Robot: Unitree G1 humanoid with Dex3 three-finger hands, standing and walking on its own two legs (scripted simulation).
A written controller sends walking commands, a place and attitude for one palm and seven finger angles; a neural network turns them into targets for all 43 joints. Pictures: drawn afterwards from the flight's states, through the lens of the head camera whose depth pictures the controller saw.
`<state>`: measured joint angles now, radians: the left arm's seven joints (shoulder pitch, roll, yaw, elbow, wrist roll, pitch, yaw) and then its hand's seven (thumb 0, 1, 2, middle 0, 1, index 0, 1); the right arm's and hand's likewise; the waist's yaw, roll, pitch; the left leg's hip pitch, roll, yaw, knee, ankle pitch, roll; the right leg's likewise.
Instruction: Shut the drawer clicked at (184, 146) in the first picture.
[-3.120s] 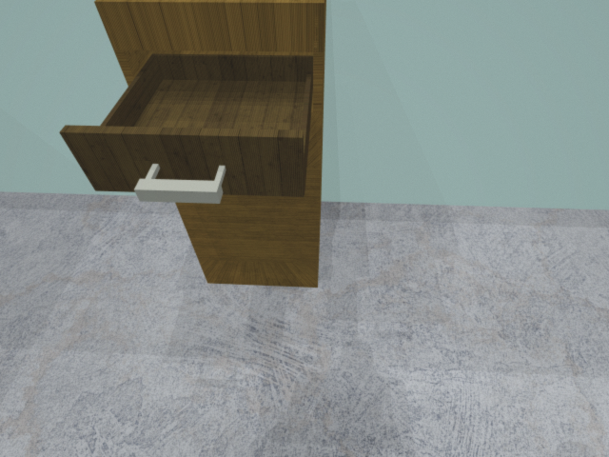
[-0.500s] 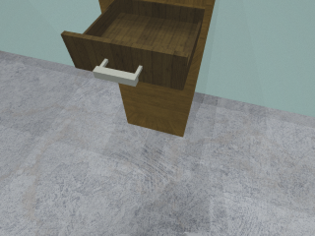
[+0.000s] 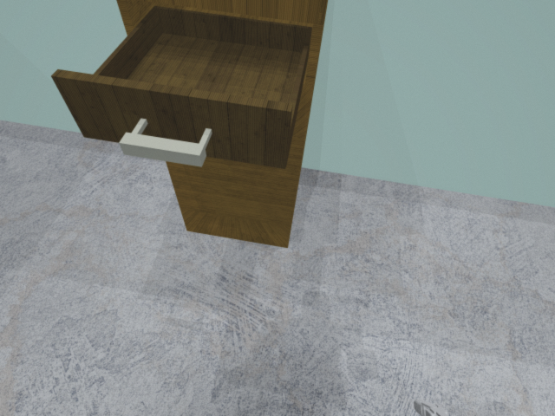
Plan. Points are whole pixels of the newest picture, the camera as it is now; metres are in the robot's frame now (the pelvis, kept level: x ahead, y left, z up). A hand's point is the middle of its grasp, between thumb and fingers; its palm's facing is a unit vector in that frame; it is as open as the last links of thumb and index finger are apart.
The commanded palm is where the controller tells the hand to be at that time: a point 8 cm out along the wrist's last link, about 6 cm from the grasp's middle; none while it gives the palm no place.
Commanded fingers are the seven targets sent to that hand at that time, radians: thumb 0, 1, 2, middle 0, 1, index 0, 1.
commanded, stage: take the last steps up to it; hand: left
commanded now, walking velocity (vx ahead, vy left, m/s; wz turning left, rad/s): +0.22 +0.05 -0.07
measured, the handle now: (169, 139) +0.50 +0.23 +0.08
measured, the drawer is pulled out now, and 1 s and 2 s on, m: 0.29 0.29 0.29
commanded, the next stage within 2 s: come to a stop and stand still in 0.50 s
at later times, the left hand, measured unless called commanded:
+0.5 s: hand out of the picture +0.13 +0.15 -0.16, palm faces +0.00 -0.98 -0.22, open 7.3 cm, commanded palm none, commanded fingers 0.00 0.90 0.90 -0.20 -0.30 -0.20 -0.30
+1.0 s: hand (184, 382) +0.18 +0.17 -0.16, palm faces +0.02 -0.96 -0.27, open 7.4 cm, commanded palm none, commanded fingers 0.00 0.90 0.90 -0.20 -0.30 -0.20 -0.30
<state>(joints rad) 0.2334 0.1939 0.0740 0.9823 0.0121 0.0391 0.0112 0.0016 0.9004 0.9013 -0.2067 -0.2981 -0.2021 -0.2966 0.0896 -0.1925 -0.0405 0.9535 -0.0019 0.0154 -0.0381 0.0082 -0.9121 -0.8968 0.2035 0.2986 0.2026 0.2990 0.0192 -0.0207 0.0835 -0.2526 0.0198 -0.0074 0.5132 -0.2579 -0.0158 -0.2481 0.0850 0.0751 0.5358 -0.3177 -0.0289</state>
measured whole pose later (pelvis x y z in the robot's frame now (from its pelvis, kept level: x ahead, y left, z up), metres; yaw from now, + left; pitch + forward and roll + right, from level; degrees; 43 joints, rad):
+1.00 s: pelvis +0.13 -0.03 +0.00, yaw -3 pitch -1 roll +0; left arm 0.21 0.18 0.07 1.00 0.02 0.04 0.02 0.00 0.91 0.90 -0.20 -0.30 -0.20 -0.30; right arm 0.10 -0.17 -0.05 1.01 -0.02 0.04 -0.04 0.00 -0.92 -0.90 0.21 0.30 0.21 0.30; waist 0.02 0.03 0.10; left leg -0.31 0.07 0.09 0.51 -0.18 -0.01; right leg -0.32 -0.01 -0.04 0.75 -0.43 0.01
